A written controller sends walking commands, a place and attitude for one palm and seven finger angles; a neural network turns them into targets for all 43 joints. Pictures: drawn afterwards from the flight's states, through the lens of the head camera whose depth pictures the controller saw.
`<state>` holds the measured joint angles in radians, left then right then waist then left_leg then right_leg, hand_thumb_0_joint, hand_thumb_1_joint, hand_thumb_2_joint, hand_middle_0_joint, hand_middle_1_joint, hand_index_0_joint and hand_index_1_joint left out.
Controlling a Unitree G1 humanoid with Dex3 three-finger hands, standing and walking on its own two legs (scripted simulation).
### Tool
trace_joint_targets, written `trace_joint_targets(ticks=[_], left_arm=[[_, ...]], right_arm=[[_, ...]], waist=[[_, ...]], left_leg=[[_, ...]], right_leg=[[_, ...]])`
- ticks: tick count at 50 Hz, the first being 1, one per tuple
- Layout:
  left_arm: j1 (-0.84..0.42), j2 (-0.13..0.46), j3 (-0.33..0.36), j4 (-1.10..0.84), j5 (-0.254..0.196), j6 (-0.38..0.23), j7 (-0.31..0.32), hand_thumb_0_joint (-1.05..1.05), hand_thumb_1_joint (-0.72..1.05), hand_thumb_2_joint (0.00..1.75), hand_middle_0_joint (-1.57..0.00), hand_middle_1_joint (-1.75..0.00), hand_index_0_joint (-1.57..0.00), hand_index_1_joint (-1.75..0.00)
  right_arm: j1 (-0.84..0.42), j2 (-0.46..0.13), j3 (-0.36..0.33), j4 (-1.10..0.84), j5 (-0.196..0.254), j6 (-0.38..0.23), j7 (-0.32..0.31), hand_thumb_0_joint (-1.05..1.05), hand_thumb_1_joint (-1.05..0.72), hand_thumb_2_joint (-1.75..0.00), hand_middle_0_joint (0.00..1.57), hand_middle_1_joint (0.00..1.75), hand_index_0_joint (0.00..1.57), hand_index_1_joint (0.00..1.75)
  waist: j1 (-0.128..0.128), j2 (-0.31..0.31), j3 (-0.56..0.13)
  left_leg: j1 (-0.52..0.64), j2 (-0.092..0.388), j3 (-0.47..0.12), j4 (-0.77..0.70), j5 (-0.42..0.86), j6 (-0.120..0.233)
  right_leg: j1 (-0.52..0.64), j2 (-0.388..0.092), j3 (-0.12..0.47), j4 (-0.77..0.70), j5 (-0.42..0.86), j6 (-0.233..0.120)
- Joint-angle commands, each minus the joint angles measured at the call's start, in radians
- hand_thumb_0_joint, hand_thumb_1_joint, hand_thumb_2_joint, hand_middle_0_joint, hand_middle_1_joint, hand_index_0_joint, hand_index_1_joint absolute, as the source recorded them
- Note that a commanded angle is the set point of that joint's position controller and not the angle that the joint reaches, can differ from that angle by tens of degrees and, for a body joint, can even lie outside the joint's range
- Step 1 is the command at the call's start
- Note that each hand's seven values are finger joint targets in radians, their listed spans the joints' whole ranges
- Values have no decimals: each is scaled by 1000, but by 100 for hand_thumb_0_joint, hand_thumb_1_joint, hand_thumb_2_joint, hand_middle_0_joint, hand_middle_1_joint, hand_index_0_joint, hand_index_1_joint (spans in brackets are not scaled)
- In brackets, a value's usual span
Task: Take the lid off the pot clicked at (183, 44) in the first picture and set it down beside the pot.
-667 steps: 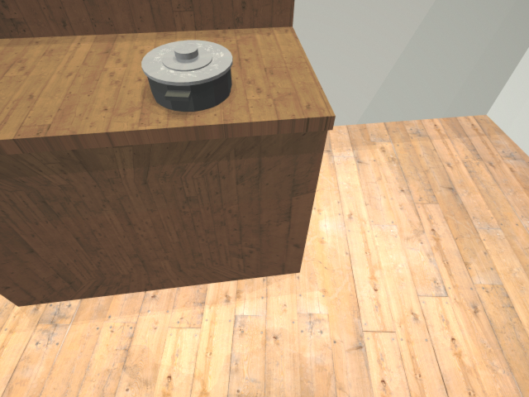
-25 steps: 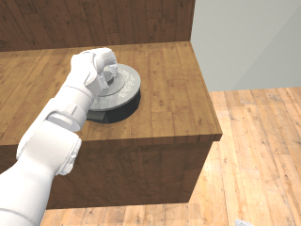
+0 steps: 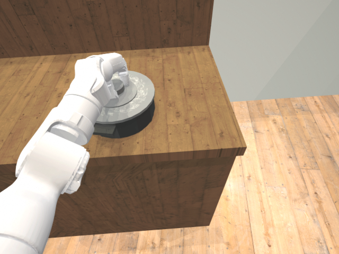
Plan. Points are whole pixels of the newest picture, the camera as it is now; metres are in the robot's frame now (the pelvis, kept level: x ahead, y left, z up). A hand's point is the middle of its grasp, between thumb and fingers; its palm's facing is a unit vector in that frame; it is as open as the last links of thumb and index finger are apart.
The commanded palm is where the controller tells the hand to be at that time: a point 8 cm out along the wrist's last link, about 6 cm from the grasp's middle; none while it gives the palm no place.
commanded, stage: lift the lid straight up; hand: left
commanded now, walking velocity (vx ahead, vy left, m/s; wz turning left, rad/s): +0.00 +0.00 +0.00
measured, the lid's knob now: (113, 87) +0.50 +0.13 +0.14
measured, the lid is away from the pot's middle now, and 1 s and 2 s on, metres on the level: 0.00 0.01 0.00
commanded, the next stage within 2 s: move the lid sideways beside the pot in 1.84 s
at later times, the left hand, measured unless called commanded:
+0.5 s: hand (105, 79) +0.46 +0.13 +0.20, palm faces -0.37 -0.12 -0.92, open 8.1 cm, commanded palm +0.46 +0.14 +0.27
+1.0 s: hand (107, 61) +0.46 +0.12 +0.24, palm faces -0.33 -0.13 -0.94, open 8.1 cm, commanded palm +0.46 +0.14 +0.31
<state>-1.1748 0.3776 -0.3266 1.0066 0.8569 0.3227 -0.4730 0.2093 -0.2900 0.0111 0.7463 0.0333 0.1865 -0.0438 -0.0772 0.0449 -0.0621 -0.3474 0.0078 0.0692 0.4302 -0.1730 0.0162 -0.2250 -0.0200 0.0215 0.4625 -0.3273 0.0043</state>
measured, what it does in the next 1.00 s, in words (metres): stands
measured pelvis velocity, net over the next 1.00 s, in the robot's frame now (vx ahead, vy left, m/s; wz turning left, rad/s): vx -0.01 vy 0.00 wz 0.01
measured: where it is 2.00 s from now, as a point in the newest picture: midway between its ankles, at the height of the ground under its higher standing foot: outside the picture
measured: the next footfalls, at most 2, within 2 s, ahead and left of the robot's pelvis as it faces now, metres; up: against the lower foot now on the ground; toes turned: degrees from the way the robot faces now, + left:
none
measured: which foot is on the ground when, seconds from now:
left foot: down 0.00-1.00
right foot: down 0.00-1.00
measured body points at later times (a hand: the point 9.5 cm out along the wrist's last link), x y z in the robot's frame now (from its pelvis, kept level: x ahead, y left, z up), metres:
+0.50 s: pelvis +0.00 +0.00 +0.00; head +0.01 -0.03 +0.45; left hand +0.47 +0.14 +0.25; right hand +0.10 -0.26 -0.13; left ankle +0.02 +0.12 -0.74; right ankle -0.06 -0.12 -0.74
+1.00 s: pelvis -0.01 +0.00 +0.00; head +0.01 -0.03 +0.45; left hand +0.48 +0.12 +0.29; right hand +0.09 -0.27 -0.13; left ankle +0.02 +0.12 -0.74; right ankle -0.06 -0.12 -0.74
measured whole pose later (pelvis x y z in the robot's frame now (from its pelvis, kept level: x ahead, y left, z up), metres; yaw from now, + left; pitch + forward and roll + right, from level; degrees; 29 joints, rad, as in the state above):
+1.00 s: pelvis -0.01 +0.00 +0.00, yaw +0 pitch +5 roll +1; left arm -1.37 0.38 -0.31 1.09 0.87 0.36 -0.55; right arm 0.20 -0.28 0.02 0.76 0.03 0.11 -0.05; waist -0.08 0.05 -0.07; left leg -0.34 0.00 0.06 0.40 -0.15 0.02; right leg -0.22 -0.02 0.02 0.46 -0.32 0.00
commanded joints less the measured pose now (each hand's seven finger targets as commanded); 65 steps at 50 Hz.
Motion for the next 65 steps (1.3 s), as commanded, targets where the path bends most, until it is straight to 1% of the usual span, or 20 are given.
trace_joint_targets(ticks=[1, 4, 8, 12, 18, 19, 23, 29, 31, 34, 37, 41, 46, 49, 52, 56, 58, 59, 63, 65], left_arm=[[-652, 212, 88, -233, 19, -25, 42, 0, 70, 94, -66, -106, -68, -108], [-682, 229, 92, -219, 21, -27, 45, 0, 70, 94, -66, -106, -68, -108], [-705, 278, 131, -293, 26, -48, 53, 0, 70, 94, -66, -106, -68, -108], [-697, 253, 106, -221, 33, -25, 45, 0, 71, 94, -66, -106, -68, -108], [-722, 269, 123, -273, 30, -27, 35, 0, 71, 94, -66, -106, -68, -108], [-722, 226, 86, -262, 34, -22, 28, 0, 71, 94, -66, -106, -68, -108], [-736, 237, 87, -192, 27, 3, 12, 0, 71, 94, -66, -106, -68, -108], [-794, 280, 111, -255, 42, -9, 5, 0, 71, 94, -66, -106, -68, -108], [-764, 257, 92, -184, 44, 4, -2, 0, 71, 94, -66, -106, -68, -108], [-836, 238, 74, -265, 39, 1, -1, 0, 71, 94, -66, -106, -68, -108], [-823, 207, 57, -191, 37, 14, -8, 0, 71, 94, -66, -106, -68, -108], [-889, 234, 75, -229, 43, 11, -5, 0, 71, 94, -66, -106, -68, -108], [-889, 308, 114, -120, 64, 30, 0, 0, 71, 94, -66, -106, -68, -108], [-927, 248, 75, -182, 62, 22, -1, 0, 71, 94, -66, -106, -68, -108], [-865, 323, 120, -54, 79, 46, -10, 0, 71, 94, -66, -106, -68, -108], [-958, 293, 88, -139, 78, 40, -12, 0, 71, 94, -66, -106, -68, -108], [-941, 276, 87, -188, 63, 29, -18, 0, 71, 94, -66, -106, -68, -108], [-947, 298, 102, -215, 72, 28, -20, 0, 71, 94, -66, -106, -68, -108], [-876, 273, 84, -123, 59, 55, -36, 0, 71, 94, -66, -106, -68, -108], [-947, 296, 98, -222, 65, 46, -33, 0, 71, 94, -66, -106, -68, -108]], right_arm=[[-51, -132, -40, -117, -1, -45, -15, 0, -90, -90, 20, 30, 20, 30], [-51, -134, -38, -112, 2, -52, -17, 0, -90, -90, 20, 30, 20, 30], [-40, -130, -45, -124, -4, -82, -17, 0, -90, -90, 20, 30, 20, 30], [-47, -133, -41, -111, 4, -74, -18, 0, -90, -90, 20, 30, 20, 30], [-45, -132, -45, -120, -4, -91, -15, 0, -90, -90, 20, 30, 20, 30], [-59, -126, -41, -122, -2, -89, -13, 0, -90, -90, 20, 30, 20, 30], [-53, -136, -40, -106, -1, -77, -17, 0, -90, -90, 20, 30, 20, 30], [-67, -130, -37, -121, -5, -90, -18, 0, -90, -90, 20, 30, 20, 30], [-65, -131, -34, -112, -2, -82, -18, 0, -90, -90, 20, 30, 20, 30], [-72, -130, -35, -123, -1, -89, -13, 0, -90, -90, 20, 30, 20, 30], [-71, -129, -32, -109, 0, -91, -15, 0, -90, -90, 20, 30, 20, 30], [-69, -130, -33, -109, -4, -106, -17, 0, -90, -90, 20, 30, 20, 30], [-53, -139, -27, -93, -5, -102, -25, 0, -90, -90, 20, 30, 20, 30], [-57, -131, -32, -106, -6, -114, -19, 0, -90, -90, 20, 30, 20, 30], [-45, -143, -27, -93, -6, -100, -24, 0, -90, -90, 20, 30, 20, 30], [-45, -144, -32, -104, -4, -107, -21, 0, -90, -90, 20, 30, 20, 30], [-40, -142, -40, -112, -10, -120, -18, 0, -90, -90, 20, 30, 20, 30], [-39, -139, -39, -115, -10, -121, -15, 0, -90, -90, 20, 30, 20, 30], [-38, -148, -41, -104, -3, -108, -12, 0, -90, -90, 20, 30, 20, 30], [-54, -143, -39, -117, -3, -115, -9, 0, -90, -90, 20, 30, 20, 30]], waist=[[5, -69, -428], [1, -76, -413], [17, -39, -500], [7, -87, -426], [18, -48, -488], [8, -60, -467], [3, -100, -399], [13, -84, -465], [9, -101, -404], [6, -46, -451], [-1, -79, -399], [6, -63, -455], [9, -127, -410], [6, -81, -468], [9, -149, -389], [-3, -98, -448], [5, -62, -499], [9, -82, -517], [4, -82, -403], [10, -75, -467]], left_leg=[[403, -64, -19, 40, 327, 73], [397, -62, -20, 32, 303, 72], [443, -61, -32, 53, 407, 74], [406, -62, -21, 36, 340, 74], [443, -61, -36, 52, 422, 71], [443, -63, -33, 48, 405, 72], [384, -68, -23, 30, 310, 71], [421, -71, -30, 37, 345, 72], [385, -74, -25, 28, 304, 72], [431, -68, -31, 31, 333, 68], [408, -70, -38, 21, 292, 68], [435, -68, -45, 21, 308, 68], [358, -73, -30, 3, 236, 73], [411, -69, -34, 17, 306, 69], [320, -74, -19, 4, 244, 74], [375, -69, -22, 11, 278, 73], [418, -63, -29, 37, 394, 74], [430, -67, -33, 40, 408, 76], [370, -68, -19, 32, 368, 75], [422, -64, -31, 37, 415, 76]], right_leg=[[-62, 72, -41, -50, 473, -40], [-70, 72, -39, -58, 450, -39], [-38, 70, -36, -41, 520, -43], [-61, 71, -37, -58, 479, -38], [-42, 69, -35, -44, 519, -42], [-57, 69, -36, -48, 501, -38], [-61, 67, -41, -63, 471, -41], [-35, 65, -31, -51, 500, -38], [-56, 66, -35, -61, 470, -38], [-59, 65, -33, -56, 466, -40], [-87, 70, -40, -64, 424, -42], [-76, 68, -36, -55, 429, -44], [-55, 61, -29, -71, 419, -39], [-50, 61, -27, -57, 457, -40], [-37, 58, -25, -72, 447, -35], [-40, 58, -21, -66, 460, -37], [-25, 57, -24, -51, 530, -40], [-11, 58, -19, -51, 533, -34], [-39, 54, -27, -66, 525, -40], [-28, 55, -22, -55, 529, -38]])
